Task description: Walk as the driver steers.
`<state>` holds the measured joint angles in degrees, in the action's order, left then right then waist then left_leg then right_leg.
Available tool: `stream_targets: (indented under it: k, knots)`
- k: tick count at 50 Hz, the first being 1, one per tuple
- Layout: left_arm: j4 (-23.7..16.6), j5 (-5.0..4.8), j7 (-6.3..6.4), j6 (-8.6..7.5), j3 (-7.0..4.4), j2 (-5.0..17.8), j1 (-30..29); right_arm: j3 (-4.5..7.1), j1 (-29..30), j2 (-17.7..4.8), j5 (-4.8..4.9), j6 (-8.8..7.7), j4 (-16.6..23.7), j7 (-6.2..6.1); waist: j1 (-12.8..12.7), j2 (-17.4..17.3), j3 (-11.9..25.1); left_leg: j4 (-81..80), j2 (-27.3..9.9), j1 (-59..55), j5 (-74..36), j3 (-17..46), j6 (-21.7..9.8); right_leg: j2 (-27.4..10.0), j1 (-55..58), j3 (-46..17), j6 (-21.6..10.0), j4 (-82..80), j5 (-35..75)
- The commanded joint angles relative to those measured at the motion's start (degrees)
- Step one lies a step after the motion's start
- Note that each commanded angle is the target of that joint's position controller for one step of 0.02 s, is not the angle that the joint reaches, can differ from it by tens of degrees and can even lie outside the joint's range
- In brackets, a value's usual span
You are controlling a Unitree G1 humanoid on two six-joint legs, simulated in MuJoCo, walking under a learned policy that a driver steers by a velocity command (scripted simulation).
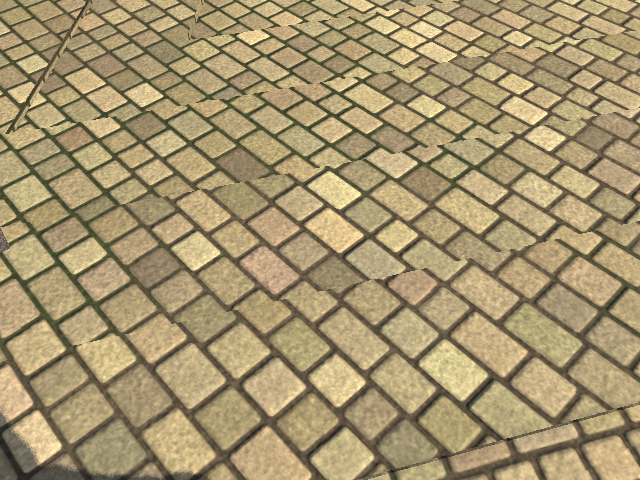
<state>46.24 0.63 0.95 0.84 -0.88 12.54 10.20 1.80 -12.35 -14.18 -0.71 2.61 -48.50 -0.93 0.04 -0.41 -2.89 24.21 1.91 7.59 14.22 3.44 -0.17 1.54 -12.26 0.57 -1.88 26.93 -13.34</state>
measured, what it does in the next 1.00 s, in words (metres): stands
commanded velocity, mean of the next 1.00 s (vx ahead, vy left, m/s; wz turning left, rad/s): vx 0.00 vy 0.00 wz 0.02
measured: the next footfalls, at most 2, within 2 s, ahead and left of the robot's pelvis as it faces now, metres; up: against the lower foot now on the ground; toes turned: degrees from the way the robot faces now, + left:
left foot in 1.90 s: +0.43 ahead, +0.04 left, +0.00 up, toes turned +3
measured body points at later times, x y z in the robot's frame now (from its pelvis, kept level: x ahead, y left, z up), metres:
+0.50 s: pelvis -0.01 +0.01 +0.01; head -0.01 +0.01 +0.46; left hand +0.01 +0.26 -0.15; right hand +0.02 -0.23 -0.15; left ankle -0.02 +0.12 -0.74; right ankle +0.01 -0.10 -0.74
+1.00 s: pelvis +0.00 +0.01 +0.00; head +0.00 +0.01 +0.45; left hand -0.01 +0.24 -0.16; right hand -0.02 -0.21 -0.16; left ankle -0.02 +0.12 -0.74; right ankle +0.01 -0.10 -0.74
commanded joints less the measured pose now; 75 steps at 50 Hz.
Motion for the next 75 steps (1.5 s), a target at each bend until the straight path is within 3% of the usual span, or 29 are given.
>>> stream_targets:
  k: [1, 4, 11, 26, 40, 59, 60, 63, 64, 66, 68, 69, 71, 73, 74, 75]
  knots:
    - [-1.13, -0.15, 0.00, -0.45, -1.74, 6.94, 1.12, 0.76, 1.95, -5.47, 0.03, -1.80, 1.96, -0.11, -1.38, -3.40, 2.59, -4.94, -7.50, 2.67, -9.99, 7.34, -2.86, -4.39, 4.40, -5.48, -0.57, -6.46, 4.73]
    - [0.86, 0.14, -0.13, -0.32, -2.08, 7.23, 0.58, 0.45, 0.23, -5.68, -0.01, -2.34, -0.61, -0.60, -0.67, -3.09, 1.10, -6.43, -6.06, 4.20, -6.39, 6.40, -2.27, -5.31, 5.43, -6.02, -1.03, -6.20, 7.53]
    - [6.38, 0.06, -0.02, -0.54, -1.69, 6.31, 1.87, 0.08, -0.75, -5.39, 0.01, -2.58, -5.29, -0.91, -0.57, -0.69, -0.16, -7.93, -6.03, 3.75, -2.46, 6.32, -2.85, -5.54, 3.75, -6.51, -0.38, -8.44, 4.69]
    - [14.66, 0.05, 0.60, -0.67, -0.54, 4.70, 5.38, -1.01, -3.26, -3.11, 0.16, -2.90, -12.45, -1.18, -0.60, 0.25, -0.36, -8.06, -5.58, 3.98, -3.01, 5.30, -3.20, -5.91, 3.14, -6.79, -0.28, -8.78, 4.22]
    - [18.03, -0.02, 1.07, -0.78, 0.21, 2.44, 7.41, -1.72, -6.37, -0.74, 0.18, -3.03, -15.87, -1.50, -0.52, 0.37, -0.75, -6.90, -5.41, 3.94, -5.54, 4.53, -2.98, -5.93, 2.88, -6.58, -0.46, -7.96, 6.00]
    - [19.66, -0.04, 1.48, -0.88, 0.44, 0.62, 9.29, -1.90, -8.95, 1.37, 0.14, -3.06, -17.47, -1.83, -0.37, 0.33, -1.20, -5.88, -5.46, 3.52, -7.10, 3.97, -2.80, -5.85, 2.75, -6.47, -0.65, -7.28, 7.57]
    - [19.83, 0.02, 1.45, -0.83, 0.51, 0.32, 9.74, -1.97, -9.58, 1.67, 0.05, -3.04, -17.68, -1.81, -0.32, 0.32, -0.01, -6.46, -5.02, 3.18, -2.61, 3.85, -2.93, -5.36, 3.21, -6.32, -0.72, -7.69, 3.02]
    - [18.79, 0.34, 1.15, -0.22, -0.47, 2.02, 9.62, -0.87, -10.05, -0.41, -0.33, -2.43, -16.80, -1.56, -0.08, -0.52, -2.99, -4.93, -3.09, 7.31, 20.74, 4.58, -5.54, -2.44, -1.66, -5.56, -2.85, -4.56, -19.53]
    - [18.08, 0.52, 0.93, -0.12, -0.59, 1.90, 9.28, -0.70, -10.34, -0.41, -0.44, -2.30, -16.21, -1.40, 0.16, -0.68, -5.55, -5.09, -3.54, 9.33, 26.49, 6.08, -6.60, -2.29, -4.73, -6.19, -3.59, -3.64, -24.40]
    - [16.36, 0.70, 0.55, -0.71, -0.38, 0.16, 7.73, -0.44, -12.55, -0.25, -0.33, -2.69, -15.85, -1.34, 1.34, -2.67, -8.12, -6.78, -6.40, 8.20, 30.18, 11.52, -8.79, -1.66, -10.17, -6.11, -3.91, 0.48, -23.71]
    - [14.01, 1.24, -0.14, -2.05, -0.10, -1.66, 4.59, 0.76, -16.88, -2.93, -0.31, -3.33, -16.80, -1.39, 3.18, -8.41, -7.03, -13.21, -13.10, 0.55, 31.04, 21.57, -12.39, 0.83, -16.23, -0.14, -2.60, 9.58, -12.88]
    - [12.76, 1.64, -0.45, -2.77, -0.27, -0.87, 2.97, 1.37, -16.98, -3.99, -0.38, -3.56, -16.79, -1.31, 3.33, -9.01, -7.78, -14.97, -16.23, 0.02, 29.59, 24.52, -13.94, -0.28, -17.68, 1.77, -2.40, 12.10, -9.84]
    - [11.47, 1.25, -1.11, -4.04, -0.74, 0.11, 3.27, 1.80, -15.17, -4.16, -0.51, -4.16, -15.86, -0.97, 1.77, -7.47, -7.76, -14.41, -16.67, 2.67, 26.01, 23.50, -14.26, -1.55, -14.82, 1.59, -2.86, 11.39, -11.06]
    - [13.63, 0.26, -1.36, -5.04, -0.97, -1.01, 11.79, 1.83, -9.96, -3.15, 0.09, -4.69, -14.18, -0.84, -3.44, -6.13, -7.93, -9.22, -12.31, 12.19, 19.78, 16.30, -11.43, -0.06, 0.80, 2.61, -3.51, 0.96, -8.12]
    - [16.25, 0.03, -1.02, -5.42, -1.58, -0.15, 19.37, 1.57, -6.64, -1.82, 0.14, -5.26, -12.66, -0.73, -6.70, -2.49, -6.67, -2.54, -8.32, 20.22, 14.58, 10.91, -9.15, -0.92, 13.37, -1.12, -3.85, -3.44, -6.67]
    - [18.02, 0.57, -0.41, -5.80, -3.34, 5.93, 27.73, 0.46, -3.53, 2.20, 0.65, -6.15, -10.11, -0.15, -10.14, 11.85, -4.20, 16.75, 0.21, 29.90, 9.83, -0.60, -5.78, -12.54, 22.57, -21.32, -7.15, -13.74, -18.80]
Velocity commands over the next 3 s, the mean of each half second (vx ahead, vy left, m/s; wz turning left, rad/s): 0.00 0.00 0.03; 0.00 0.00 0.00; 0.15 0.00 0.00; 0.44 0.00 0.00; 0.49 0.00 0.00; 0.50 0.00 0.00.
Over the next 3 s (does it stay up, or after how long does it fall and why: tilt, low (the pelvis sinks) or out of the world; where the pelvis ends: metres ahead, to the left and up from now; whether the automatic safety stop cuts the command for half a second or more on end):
stays up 0.92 -0.06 -0.06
